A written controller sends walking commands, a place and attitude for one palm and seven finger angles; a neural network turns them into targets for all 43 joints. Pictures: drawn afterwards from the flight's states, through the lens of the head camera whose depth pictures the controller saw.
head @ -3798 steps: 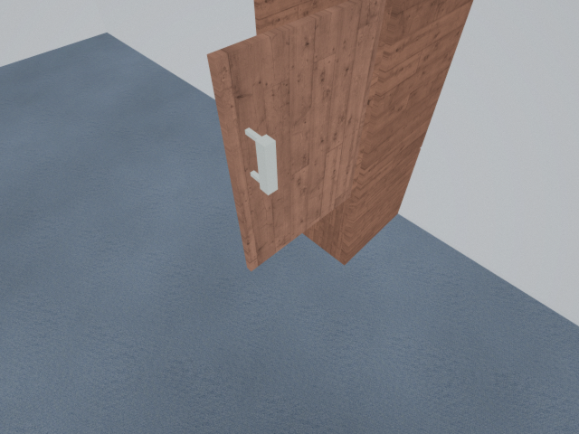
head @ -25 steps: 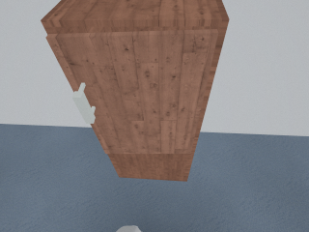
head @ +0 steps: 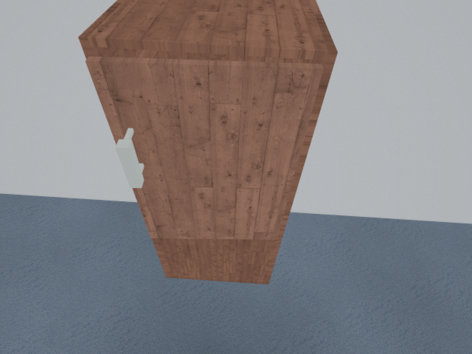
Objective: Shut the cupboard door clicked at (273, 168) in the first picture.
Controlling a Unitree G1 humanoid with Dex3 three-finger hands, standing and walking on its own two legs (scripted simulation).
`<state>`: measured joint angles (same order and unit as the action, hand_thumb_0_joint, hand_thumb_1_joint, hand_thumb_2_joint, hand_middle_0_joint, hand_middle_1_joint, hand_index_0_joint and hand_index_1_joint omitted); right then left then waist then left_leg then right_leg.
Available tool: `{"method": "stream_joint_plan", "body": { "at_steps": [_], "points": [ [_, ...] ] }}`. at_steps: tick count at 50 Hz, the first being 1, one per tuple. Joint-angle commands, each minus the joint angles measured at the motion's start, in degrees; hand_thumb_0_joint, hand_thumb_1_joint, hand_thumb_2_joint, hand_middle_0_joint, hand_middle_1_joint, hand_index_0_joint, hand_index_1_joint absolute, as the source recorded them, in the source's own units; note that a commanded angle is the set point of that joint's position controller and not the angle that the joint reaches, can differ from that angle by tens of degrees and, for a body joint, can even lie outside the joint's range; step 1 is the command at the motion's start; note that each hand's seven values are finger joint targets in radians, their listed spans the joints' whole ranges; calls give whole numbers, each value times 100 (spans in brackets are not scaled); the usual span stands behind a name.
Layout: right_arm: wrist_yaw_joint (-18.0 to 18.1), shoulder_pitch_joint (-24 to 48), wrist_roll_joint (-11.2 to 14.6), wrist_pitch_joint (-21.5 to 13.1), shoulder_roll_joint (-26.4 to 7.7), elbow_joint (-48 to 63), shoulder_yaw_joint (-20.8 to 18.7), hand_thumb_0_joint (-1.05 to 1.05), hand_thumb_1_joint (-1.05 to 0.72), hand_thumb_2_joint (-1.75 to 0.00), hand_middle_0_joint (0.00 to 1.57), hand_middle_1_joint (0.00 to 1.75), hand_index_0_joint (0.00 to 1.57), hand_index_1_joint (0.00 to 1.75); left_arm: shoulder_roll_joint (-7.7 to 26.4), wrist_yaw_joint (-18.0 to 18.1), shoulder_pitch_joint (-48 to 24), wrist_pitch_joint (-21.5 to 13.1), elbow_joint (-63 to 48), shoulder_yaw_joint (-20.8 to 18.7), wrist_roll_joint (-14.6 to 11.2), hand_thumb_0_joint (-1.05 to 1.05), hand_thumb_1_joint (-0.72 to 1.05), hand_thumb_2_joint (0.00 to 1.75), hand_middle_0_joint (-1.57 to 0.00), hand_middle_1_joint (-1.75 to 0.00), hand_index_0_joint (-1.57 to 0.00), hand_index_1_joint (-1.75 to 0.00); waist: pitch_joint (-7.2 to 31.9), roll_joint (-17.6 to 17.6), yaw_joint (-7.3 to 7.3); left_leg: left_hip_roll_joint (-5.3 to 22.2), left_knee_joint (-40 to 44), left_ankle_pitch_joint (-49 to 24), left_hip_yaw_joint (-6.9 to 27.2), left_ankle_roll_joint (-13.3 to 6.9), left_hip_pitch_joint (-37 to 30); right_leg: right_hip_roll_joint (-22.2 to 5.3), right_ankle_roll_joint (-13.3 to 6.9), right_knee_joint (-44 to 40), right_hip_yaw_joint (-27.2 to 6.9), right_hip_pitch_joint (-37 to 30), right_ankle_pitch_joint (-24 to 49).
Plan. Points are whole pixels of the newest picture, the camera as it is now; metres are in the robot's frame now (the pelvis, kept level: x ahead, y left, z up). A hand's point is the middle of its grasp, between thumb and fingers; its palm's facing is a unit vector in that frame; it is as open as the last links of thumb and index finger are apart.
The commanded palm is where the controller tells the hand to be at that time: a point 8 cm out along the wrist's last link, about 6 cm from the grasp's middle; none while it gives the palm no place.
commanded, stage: come to a stop and stand still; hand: left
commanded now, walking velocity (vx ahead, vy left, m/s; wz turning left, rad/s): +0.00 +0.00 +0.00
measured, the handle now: (133, 158) +0.48 +0.26 +0.04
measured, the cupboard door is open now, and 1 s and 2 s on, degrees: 3 3 3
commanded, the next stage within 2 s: look again from close up in 0.10 s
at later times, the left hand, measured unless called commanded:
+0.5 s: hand out of the picture +0.01 +0.20 -0.18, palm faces +0.02 -0.97 -0.22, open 7.3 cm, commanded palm none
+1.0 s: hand (132, 292) +0.22 +0.19 -0.01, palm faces +0.21 -0.98 -0.04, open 7.0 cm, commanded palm +0.12 +0.24 -0.06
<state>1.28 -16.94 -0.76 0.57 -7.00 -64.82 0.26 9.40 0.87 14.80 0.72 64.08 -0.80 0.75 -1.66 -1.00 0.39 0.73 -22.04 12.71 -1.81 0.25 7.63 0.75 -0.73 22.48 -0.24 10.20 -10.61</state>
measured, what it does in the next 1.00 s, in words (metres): stands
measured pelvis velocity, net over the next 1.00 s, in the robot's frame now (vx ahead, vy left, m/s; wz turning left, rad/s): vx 0.00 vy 0.00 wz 0.04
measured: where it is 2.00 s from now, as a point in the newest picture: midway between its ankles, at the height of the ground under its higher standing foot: outside the picture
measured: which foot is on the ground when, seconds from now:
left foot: down 0.00-1.00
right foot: down 0.00-1.00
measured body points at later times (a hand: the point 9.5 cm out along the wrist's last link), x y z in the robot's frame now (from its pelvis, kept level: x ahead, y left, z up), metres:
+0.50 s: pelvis +0.01 +0.02 -0.01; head +0.01 +0.00 +0.44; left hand +0.01 +0.25 -0.16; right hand +0.02 -0.20 -0.17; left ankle -0.01 +0.12 -0.74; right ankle +0.02 -0.11 -0.74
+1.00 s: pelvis +0.00 +0.00 -0.04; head +0.02 -0.01 +0.41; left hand +0.20 +0.24 -0.01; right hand +0.15 -0.25 -0.13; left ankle -0.01 +0.12 -0.74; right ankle +0.02 -0.11 -0.74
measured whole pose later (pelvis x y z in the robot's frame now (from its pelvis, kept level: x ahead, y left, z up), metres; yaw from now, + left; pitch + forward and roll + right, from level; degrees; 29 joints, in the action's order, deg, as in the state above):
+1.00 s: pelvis +0.00 +0.00 -0.04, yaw +2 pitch +6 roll +1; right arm 1.1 -14.7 -0.3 -17.5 -13.2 -42.4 -2.9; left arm 8.6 -4.5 20.5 -22.5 10.0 -8.2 -11.3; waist 5.5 -0.1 -1.4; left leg -0.9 -44.8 23.1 -0.4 0.4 28.0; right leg -1.3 -0.9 46.9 1.3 30.7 -22.7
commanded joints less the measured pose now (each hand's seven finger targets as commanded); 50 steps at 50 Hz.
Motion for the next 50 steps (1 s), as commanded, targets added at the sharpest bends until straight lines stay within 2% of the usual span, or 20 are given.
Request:
{"method": "stream_joint_plan", "body": {
  "at_steps": [1, 9, 10, 11, 13, 14, 22, 38, 39, 40, 41, 42, 43, 44, 45, 46, 47, 48, 49, 50],
  "points": [
    [84, -414, 7, -89, -592, 149, -135, 0, -90, -90, 20, 30, 20, 30, 441, 63, 266, -85, -149, -95, -26, 0, 90, 90, -20, -30, -20, -30, -329, -57, -36, 403, 551, 264, 423, -103, 433, -549, -66, -640, -634, 156, -425],
    [114, -478, 27, -144, -514, 100, -113, 0, -90, -90, 20, 30, 20, 30, 296, 85, 500, -111, -21, -63, -21, 0, 90, 90, -20, -30, -20, -30, -298, 80, -13, 462, 576, 10, 463, -125, 354, -534, -72, -477, -549, 123, 35],
    [17, 249, 45, -285, -769, 482, -86, 0, -90, -90, 20, 30, 20, 30, 429, 339, 901, -323, 111, 58, 64, 0, 90, 90, -20, -30, -20, -30, -343, 772, 191, 565, -609, -728, 97, 22, 652, -883, -91, -113, -518, 180, 1588],
    [2, -96, 16, -213, -426, 629, -82, 0, -90, -90, 20, 30, 20, 30, 735, 282, 739, -330, -113, -14, 14, 0, 90, 90, -20, -30, -20, -30, -33, 743, -97, 200, -441, 417, 279, 19, 609, -932, -242, -205, -842, 289, 41],
    [-33, -385, -34, -219, -494, 686, -67, 0, -90, -90, 20, 30, 20, 30, 680, 180, 476, -345, -268, 16, 25, 0, 90, 90, -20, -30, -20, -30, 91, 493, -177, 277, -358, 358, 383, -78, 460, -731, -272, -102, -700, 637, -1088],
    [-19, -444, -29, -233, -555, 698, -66, 0, -90, -90, 20, 30, 20, 30, 562, 158, 422, -314, -280, 34, 22, 0, 90, 90, -20, -30, -20, -30, -21, 333, -180, 348, -254, 319, 495, -149, 608, -603, -231, 18, -581, 666, -1091],
    [27, -374, -14, -309, -766, 764, -62, 0, -90, -90, 20, 30, 20, 30, 405, 118, 479, -230, -318, 71, 20, 0, 90, 90, -20, -30, -20, -30, -427, 54, -28, 503, 307, 93, 754, -317, 926, -453, -140, 342, -366, 355, -251],
    [50, -94, -10, -312, -922, 461, -57, 0, -90, -90, 20, 30, 20, 30, 704, 116, 197, -243, -360, 15, -19, 0, 90, 90, -20, -30, -20, -30, 12, 52, -27, 464, 118, -1030, 422, -229, 172, -602, -139, 254, -491, 26, 873],
    [-1, 378, 88, -280, -1073, 767, -124, 0, -90, -90, 20, 30, 20, 30, 727, 346, 748, -298, -147, -11, 24, 0, 90, 90, -20, -30, -20, -30, 72, -759, 187, 665, -937, -1188, 233, -83, 506, -891, 5, 178, -579, -75, 2429],
    [608, -166, 23, -1390, -2272, 2358, -500, 0, -90, -90, 20, 30, 20, 30, 4486, 400, -4678, -1960, -9507, -2817, -567, 0, 90, 90, -20, -30, -20, -30, 2298, 132, -703, 325, -1102, -2562, 356, -203, -1058, -342, -44, 1336, -222, -195, 2261],
    [611, 483, 316, -1747, -1366, 2371, -181, 0, -90, -90, 20, 30, 20, 30, 1071, 373, -274, -1404, -7315, -230, -655, 0, 90, 90, -22, -32, -22, -32, 3045, 2123, -130, 92, -978, -3124, 199, -107, -1248, -20, -34, 1732, 272, 456, 994],
    [452, 747, 183, -1992, -1183, 2582, -151, 0, -90, -90, 20, 30, 20, 30, -136, 357, 1109, -668, -7322, 47, -1081, 0, 90, 90, -24, -34, -24, -34, 2496, 2347, 123, 206, -813, -3986, 201, 188, -829, -104, -36, 1414, 517, 568, 290],
    [312, 392, 256, -2145, -1171, 2331, -242, 0, -90, -90, 20, 30, 20, 30, 246, 477, 363, -748, -6671, -199, -922, 0, 90, 90, -25, -36, -25, -36, 978, 937, -364, 177, -932, -2860, 457, 196, 187, -120, 28, 1260, 523, 1105, 265],
    [233, 450, 174, -2177, -1288, 2546, -416, 0, -90, -90, 20, 30, 20, 30, 185, 357, 559, -988, -6232, -497, -974, 0, 90, 90, -27, -38, -27, -38, 198, 268, -254, 39, -1106, -1818, 457, 153, 1030, -110, 26, 1096, 596, 1435, 370],
    [174, 548, 112, -2178, -1334, 2706, -508, 0, -90, -90, 20, 30, 20, 30, 294, 159, 1180, -1361, -5727, -762, -1054, 0, 90, 90, -29, -40, -29, -40, 71, -567, -154, -35, -1383, -995, 414, 64, 1631, -124, 23, 1282, 620, 1721, 263],
    [118, 678, 63, -2174, -1293, 2888, -541, 0, -90, -90, 20, 30, 20, 30, 113, -117, 1737, -1831, -5317, -873, -1171, 0, 90, 90, -31, -42, -31, -42, 115, -1220, -8, -117, -1704, -487, 354, 45, 2194, -105, 34, 1574, 629, 2010, -23],
    [32, 688, 68, -2160, -1244, 3042, -587, 0, -90, -90, 20, 30, 20, 30, 17, -460, 2284, -2310, -4931, -989, -1262, 0, 90, 90, -33, -44, -33, -44, 234, -1144, 199, -206, -1966, -343, 271, 103, 2519, -137, -30, 1892, 554, 2055, -81],
    [-51, 747, 28, -2158, -1212, 3185, -581, 0, -90, -90, 20, 30, 20, 30, -73, -852, 2346, -2854, -5039, -945, -1400, 0, 90, 90, -35, -46, -35, -46, 520, -1156, 280, -267, -2332, -224, 203, 135, 2820, -149, -46, 2289, 474, 2243, -23],
    [-97, 817, 12, -2137, -1223, 3340, -636, 0, -90, -90, 20, 30, 20, 30, 108, -1266, 2451, -3370, -5081, -1176, -1519, 0, 90, 90, -36, -48, -36, -48, 776, -1115, 383, -316, -2686, -58, 128, 154, 3177, -181, -62, 2603, 326, 2314, -10],
    [-123, 901, 21, -2129, -1273, 3492, -649, 0, -90, -90, 20, 30, 20, 30, 330, -1701, 2216, -3834, -5168, -1239, -1578, 0, 90, 90, -38, -50, -38, -50, 917, -993, 332, -337, -3033, 149, 107, 151, 3553, -240, -63, 2852, 121, 2467, -78]
  ]
}}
